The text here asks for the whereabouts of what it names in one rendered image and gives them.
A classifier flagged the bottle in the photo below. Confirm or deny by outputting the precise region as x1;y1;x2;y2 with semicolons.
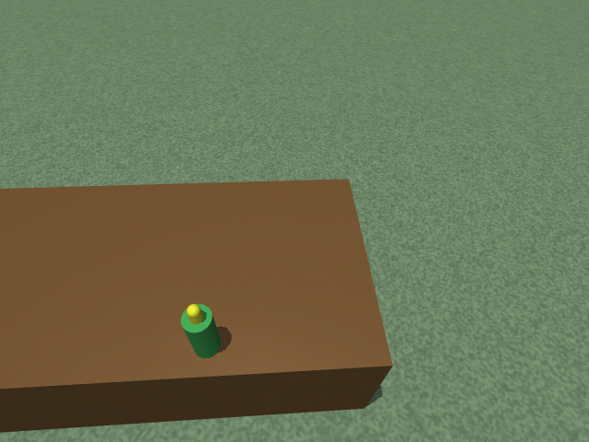
181;304;221;358

